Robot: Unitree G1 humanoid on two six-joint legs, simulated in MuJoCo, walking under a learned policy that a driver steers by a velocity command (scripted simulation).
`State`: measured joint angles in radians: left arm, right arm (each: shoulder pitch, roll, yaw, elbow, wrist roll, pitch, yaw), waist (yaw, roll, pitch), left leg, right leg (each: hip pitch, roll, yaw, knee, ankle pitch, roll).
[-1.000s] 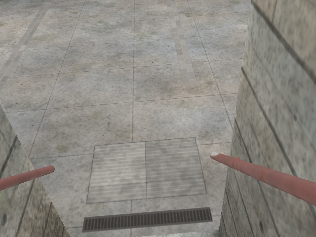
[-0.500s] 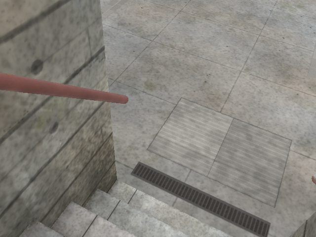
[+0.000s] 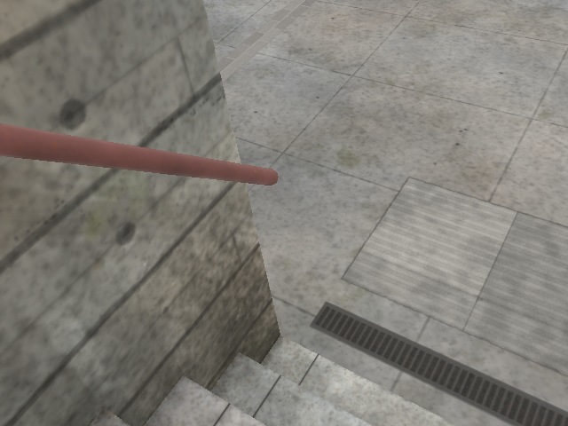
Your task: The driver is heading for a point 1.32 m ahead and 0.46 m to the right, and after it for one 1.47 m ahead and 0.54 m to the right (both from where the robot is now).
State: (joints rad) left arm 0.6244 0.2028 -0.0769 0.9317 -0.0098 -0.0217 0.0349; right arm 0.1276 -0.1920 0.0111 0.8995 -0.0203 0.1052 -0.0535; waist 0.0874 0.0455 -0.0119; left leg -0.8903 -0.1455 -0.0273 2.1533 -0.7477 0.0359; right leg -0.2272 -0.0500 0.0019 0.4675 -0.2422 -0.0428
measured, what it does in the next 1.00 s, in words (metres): steps on the spot: left foot 0.22 m higher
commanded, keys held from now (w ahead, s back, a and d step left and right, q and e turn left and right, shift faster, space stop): shift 1.00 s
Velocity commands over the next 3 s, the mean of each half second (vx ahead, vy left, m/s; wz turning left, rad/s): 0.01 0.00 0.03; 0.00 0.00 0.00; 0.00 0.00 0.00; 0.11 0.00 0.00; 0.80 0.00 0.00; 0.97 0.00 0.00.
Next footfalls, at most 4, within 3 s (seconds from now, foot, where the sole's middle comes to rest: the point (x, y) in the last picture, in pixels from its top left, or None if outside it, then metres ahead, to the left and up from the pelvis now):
0.18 left None -0.05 0.15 -0.56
2.18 left None -0.05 0.06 -0.56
2.54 right None -0.02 -0.20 -0.78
2.90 left None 0.38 0.07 -1.00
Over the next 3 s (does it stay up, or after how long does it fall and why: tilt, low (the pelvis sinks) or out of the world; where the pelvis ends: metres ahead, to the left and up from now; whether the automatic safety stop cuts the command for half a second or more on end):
stays up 0.34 -0.02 -0.27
